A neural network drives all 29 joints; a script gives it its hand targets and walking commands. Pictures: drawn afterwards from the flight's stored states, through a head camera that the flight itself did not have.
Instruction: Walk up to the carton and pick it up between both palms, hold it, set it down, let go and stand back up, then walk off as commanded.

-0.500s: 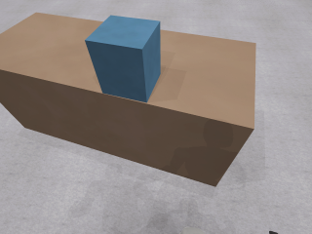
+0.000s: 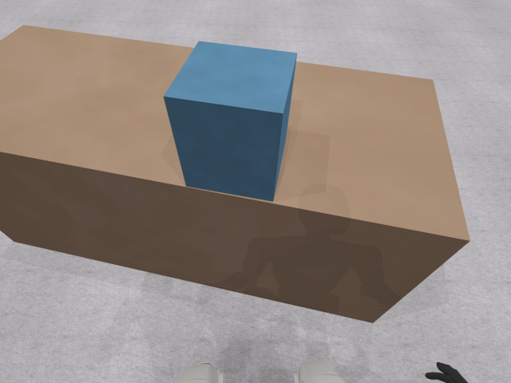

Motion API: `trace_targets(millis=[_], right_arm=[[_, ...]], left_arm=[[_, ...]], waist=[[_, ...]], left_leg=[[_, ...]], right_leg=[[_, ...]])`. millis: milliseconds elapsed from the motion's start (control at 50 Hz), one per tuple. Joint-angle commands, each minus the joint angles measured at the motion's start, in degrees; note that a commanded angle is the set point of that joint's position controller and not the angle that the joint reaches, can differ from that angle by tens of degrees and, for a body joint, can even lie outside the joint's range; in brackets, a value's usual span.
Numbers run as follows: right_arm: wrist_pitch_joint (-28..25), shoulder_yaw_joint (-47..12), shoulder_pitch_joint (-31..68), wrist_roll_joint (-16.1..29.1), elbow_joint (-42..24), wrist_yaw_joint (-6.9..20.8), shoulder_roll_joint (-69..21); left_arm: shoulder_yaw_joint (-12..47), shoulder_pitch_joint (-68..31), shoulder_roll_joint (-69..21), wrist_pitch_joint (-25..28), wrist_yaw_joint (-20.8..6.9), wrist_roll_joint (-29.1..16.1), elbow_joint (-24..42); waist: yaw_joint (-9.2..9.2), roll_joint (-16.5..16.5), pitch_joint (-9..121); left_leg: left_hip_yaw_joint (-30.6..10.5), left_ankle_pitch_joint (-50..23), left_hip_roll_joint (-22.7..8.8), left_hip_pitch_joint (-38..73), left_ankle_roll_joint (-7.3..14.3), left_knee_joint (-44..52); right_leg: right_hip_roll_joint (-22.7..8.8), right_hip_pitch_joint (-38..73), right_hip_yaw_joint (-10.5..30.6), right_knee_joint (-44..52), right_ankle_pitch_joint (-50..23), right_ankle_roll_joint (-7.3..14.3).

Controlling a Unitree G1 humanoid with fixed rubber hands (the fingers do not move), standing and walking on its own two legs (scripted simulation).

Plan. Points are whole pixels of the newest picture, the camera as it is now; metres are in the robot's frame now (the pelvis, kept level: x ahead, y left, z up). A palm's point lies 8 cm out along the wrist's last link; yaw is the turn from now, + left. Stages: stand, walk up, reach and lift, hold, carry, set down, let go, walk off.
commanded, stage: walk up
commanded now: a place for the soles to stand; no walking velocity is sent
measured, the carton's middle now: (237, 124) +0.61 +0.03 +0.02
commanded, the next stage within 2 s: none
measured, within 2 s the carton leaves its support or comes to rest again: neither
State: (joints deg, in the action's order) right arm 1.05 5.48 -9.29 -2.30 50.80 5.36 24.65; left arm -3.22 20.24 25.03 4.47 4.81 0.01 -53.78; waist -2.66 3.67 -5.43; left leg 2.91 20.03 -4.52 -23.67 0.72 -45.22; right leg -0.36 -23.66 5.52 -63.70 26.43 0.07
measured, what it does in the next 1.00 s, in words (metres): steps to the left: right foot, then left foot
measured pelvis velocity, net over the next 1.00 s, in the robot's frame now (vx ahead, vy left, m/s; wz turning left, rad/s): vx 0.15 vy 0.17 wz -0.23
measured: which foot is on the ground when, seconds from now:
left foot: down 0.00-0.32, up 0.34-0.64, down 0.66-1.00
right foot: up 0.00-0.30, down 0.32-0.66, up 0.68-1.00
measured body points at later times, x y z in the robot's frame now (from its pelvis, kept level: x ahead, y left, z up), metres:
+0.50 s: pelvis +0.11 +0.07 +0.00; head +0.14 +0.03 +0.44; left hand +0.16 +0.43 -0.07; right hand +0.17 -0.25 -0.14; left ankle +0.14 +0.20 -0.65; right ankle +0.12 -0.08 -0.71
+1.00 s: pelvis +0.15 +0.17 -0.01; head +0.18 +0.18 +0.44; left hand +0.29 +0.49 -0.12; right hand +0.17 -0.17 -0.10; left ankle +0.22 +0.29 -0.71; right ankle +0.14 +0.03 -0.70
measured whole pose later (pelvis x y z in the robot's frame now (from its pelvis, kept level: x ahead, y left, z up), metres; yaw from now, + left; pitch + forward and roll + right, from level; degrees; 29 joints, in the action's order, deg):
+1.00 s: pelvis +0.15 +0.17 -0.01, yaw -13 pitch -2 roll -1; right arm 0.9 5.5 -10.1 -2.3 49.8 1.7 23.5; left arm -3.2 16.6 25.2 3.1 1.9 0.0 -53.1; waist -1.8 -0.1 -4.0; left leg 5.6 21.5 -6.4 -22.8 0.2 -46.4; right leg 1.6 -22.4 4.0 -48.0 24.1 0.7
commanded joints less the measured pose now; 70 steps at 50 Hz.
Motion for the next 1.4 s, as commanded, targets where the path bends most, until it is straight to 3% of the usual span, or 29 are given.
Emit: trace_targets(millis=[0,100,120,180,220,260,280,300,320,340,420,520,600,640,660,680,720,740,840,900,960,1000,1040,1100,1140,1160,1240,1300,1380], right_arm=[[-1.13,3.55,-0.57,0.55,-6.36,-1.49,11.69],[-0.71,3.11,0.63,-0.43,-6.96,-1.32,11.25],[-0.74,3.54,-2.37,-0.4,-6.64,-1.56,11.93],[-0.33,3.53,-6.76,-0.79,-6.32,-1.94,11.58],[-0.06,2.94,-4.16,-0.55,-8.27,-1.54,10.99],[0.87,2.68,2.9,0.09,-9.96,-1.52,10.41],[1.28,1.38,0.95,0.05,-9.6,-1.81,7.97],[1.6,0.59,-0.74,-0.25,-10.36,-1.86,5.04],[2.42,1.19,-1.01,0.16,-11.53,-2.0,8.3],[2.88,2.41,3.33,-0.2,-11.67,-2.22,12.05],[1.76,3.47,1.83,-0.33,-8.35,-1.76,11.56],[2.32,3.85,3.99,0.07,-10.2,-1.18,9.68],[0.2,4.35,-9.01,1.92,-2.78,-2.56,9.37],[-0.79,6.03,-19.72,0.6,2.3,-3.86,14.73],[-0.47,5.49,-8.54,1.11,-2.4,-3.97,18.11],[-0.43,5.76,0.84,1.47,-3.94,-3.53,19.65],[-0.32,4.57,4.68,0.64,-4.14,-4.28,15.01],[-0.69,4.09,5.51,1.38,-4.74,-4.6,14.77],[-1.87,3.29,0.85,0.32,-3.85,-4.85,13.61],[-2.24,2.63,-1.65,1.19,-3.42,-4.76,14.08],[-1.21,2.34,4.25,1.33,-3.47,-4.76,12.16],[-1.16,0.43,1.98,2.71,-5.58,-4.84,7.33],[-0.18,1.8,4.31,2.61,-4.66,-5.29,10.17],[-2.33,1.72,-2.91,3.08,-1.72,-5.47,8.21],[-3.83,2.54,-4.18,1.67,-0.89,-5.85,13.68],[-4.03,2.91,-2.92,1.48,-1.54,-5.76,16.18],[-4.25,2.2,0.7,0.94,-1.66,-6.19,13.4],[-3.79,0.69,2.24,1.49,-1.51,-5.7,10.17],[-2.33,0.93,0.87,2.19,-2.92,-5.23,9.08]], left_arm=[[-3.36,6.11,13.6,0.36,-0.45,0.03,1.6],[-2.54,1.33,12.69,0.52,-0.9,-0.32,3.35],[-2.48,2.41,12.3,0.37,-0.9,-0.59,3.65],[-2.16,-0.6,11.07,0.92,-0.58,-0.64,5.28],[-1.85,2.86,9.63,1.62,-0.2,-0.81,4.95],[-2.9,14.76,9.84,2.06,0.85,-0.36,0.6],[-4.23,16.56,12.44,2.3,1.45,0.05,0.52],[-6.09,16.82,18.79,1.94,2.37,0.47,0.74],[-6.48,15.07,22.22,1.8,2.41,0.43,4.11],[-6.37,10.55,22.75,1.59,3.19,-0.45,4.61],[-4.53,7.6,16.07,2.73,2.68,-0.63,4.41],[-3.97,3.39,16.38,3.29,2.04,1.44,5.55],[-3.52,-5.37,15.38,1.68,0.81,1.65,6.53],[-0.11,-0.75,5.2,-0.03,0.98,1.69,5.25],[-0.96,-2.6,7.36,-0.96,1.3,0.45,7.41],[-1.63,-3.47,13.27,-1.39,0.98,0.7,5.95],[-2.65,0.6,13.43,-1.31,-0.04,0.38,2.51],[-2.77,1.47,13.12,-1.31,-0.7,0.65,1.29],[-2.7,-0.31,9.99,-1.54,-2.7,0.86,3.05],[-2.96,-1.92,10.87,-0.75,-2.93,1.08,3.09],[-2.19,3.54,9.56,0.18,-2.58,1.45,1.51],[-3.74,-0.51,15.21,0.23,-2.02,2.38,3.17],[-3.32,-5.14,16.0,0.3,-2.04,2.19,4.74],[-1.6,-11.13,12.95,-1.01,-2.38,1.37,5.17],[-0.36,-9.96,6.46,-1.39,-3.18,0.76,5.03],[-1.23,-7.93,7.82,-2.28,-3.01,0.29,4.52],[-1.15,-7.84,9.19,-1.72,-2.86,0.65,3.37],[-1.11,-6.29,7.0,-0.66,-3.17,0.31,1.41],[-2.0,-8.43,13.99,0.62,-2.88,1.3,2.56]], waist=[[0.69,7.47,0.53],[-0.48,5.83,-3.58],[-1.42,5.1,-4.46],[-4.04,8.97,-0.27],[-1.54,6.87,5.27],[7.19,-1.93,10.14],[8.68,-5.03,9.99],[7.25,-12.79,7.04],[5.8,-8.51,10.14],[5.55,-6.55,7.23],[3.51,-5.8,5.04],[3.62,-16.5,3.92],[-3.34,-17.7,7.37],[-7.05,12.7,9.14],[-2.98,11.6,4.57],[-1.21,9.53,3.85],[2.65,7.76,-3.94],[2.79,12.08,-2.53],[0.97,5.24,-1.81],[0.02,6.93,3.81],[3.97,9.38,5.11],[1.28,-9.83,5.52],[2.61,-9.01,1.93],[-1.52,-12.04,5.83],[-0.86,-2.62,5.83],[0.6,2.32,6.53],[0.96,2.64,3.85],[3.74,4.63,7.17],[0.9,-4.72,10.89]], left_leg=[[-14.39,12.12,-9.64,10.85,3.52,30.23],[-9.78,4.7,-10.41,14.12,10.5,29.12],[-8.71,-5.22,-10.04,17.33,7.34,26.79],[-5.33,-27.27,-9.93,23.72,9.48,19.54],[-3.55,-35.32,-10.54,21.7,11.2,15.6],[3.34,-35.23,-5.84,16.04,7.7,-0.63],[2.28,-23.22,-1.92,4.56,5.16,-11.58],[0.97,9.21,3.7,-15.28,0.53,-20.13],[-8.34,16.66,2.72,-16.93,-1.93,-26.87],[-10.35,15.88,0.97,-21.27,-1.76,-32.25],[-8.67,2.62,-3.04,-18.09,-1.68,-25.31],[-5.23,3.47,-3.86,-9.97,0.09,-15.35],[1.45,-5.03,0.44,17.0,0.6,3.86],[-14.08,7.59,-6.47,25.87,-0.07,16.59],[-37.37,25.96,-20.14,10.57,5.01,34.96],[-37.73,33.78,-21.28,5.01,8.6,37.27],[-27.2,28.04,-14.51,2.24,7.45,30.69],[-24.58,25.19,-15.12,0.96,8.17,29.35],[-20.51,14.57,-15.7,6.55,11.88,24.55],[-16.65,2.61,-14.03,11.0,11.35,19.96],[-6.7,-13.65,-10.52,5.11,7.24,6.42],[-1.06,0.66,-0.8,-4.89,1.34,-6.49],[-6.24,18.47,0.74,-4.14,0.83,-10.43],[-4.18,4.24,1.62,10.64,2.33,7.84],[-20.55,4.71,-10.63,17.24,6.2,23.38],[-28.36,10.64,-17.57,15.2,8.28,27.13],[-21.35,-10.75,-16.45,17.19,10.51,19.83],[-6.92,-27.3,-9.84,10.63,6.31,13.79],[-2.14,-1.74,0.11,4.95,1.4,1.69]], right_leg=[[-1.96,-11.75,-2.62,-4.14,-7.41,1.3],[-1.69,-11.44,-7.08,9.11,-4.42,-0.2],[-1.72,-13.71,-7.18,11.02,-5.83,0.49],[-2.05,-12.52,-10.63,17.22,-2.47,1.08],[-0.46,-3.24,-12.3,21.2,-3.1,1.9],[0.67,13.71,-12.85,37.4,-20.92,2.14],[-0.94,23.53,-4.76,38.8,-23.06,3.4],[-14.34,32.38,20.0,38.0,-28.1,9.79],[-24.97,26.92,37.25,40.27,-24.47,15.43],[-27.69,24.71,40.47,41.05,-22.19,21.14],[-14.99,19.04,17.66,32.27,-38.89,14.38],[-11.24,6.7,13.16,30.76,-37.28,12.97],[-7.06,-9.39,3.93,22.39,-23.68,7.86],[4.06,-21.8,0.3,-4.74,7.69,2.97],[6.94,-21.92,-0.5,-7.76,7.34,1.25],[3.64,-17.06,1.34,-9.72,6.09,1.19],[0.8,-15.59,-0.04,-5.73,1.26,0.63],[-0.52,-11.6,-0.62,-4.07,0.16,0.38],[-0.09,-9.85,-2.18,6.88,3.34,0.81],[0.14,-4.26,-4.57,15.03,3.8,0.98],[1.71,7.96,-6.82,32.46,-10.55,2.16],[-9.03,8.67,21.31,36.9,-16.11,8.5],[-16.05,1.04,31.36,39.31,-12.23,16.48],[-8.09,-3.3,16.45,31.76,-18.8,10.04],[0.99,-7.59,4.51,16.68,-19.04,2.21],[2.82,-8.11,0.89,14.61,-2.0,1.21],[-0.05,-7.8,-0.49,14.96,3.84,1.74],[0.56,6.69,-3.16,25.69,-15.05,2.44],[-10.18,9.23,19.64,30.18,-29.93,11.39]])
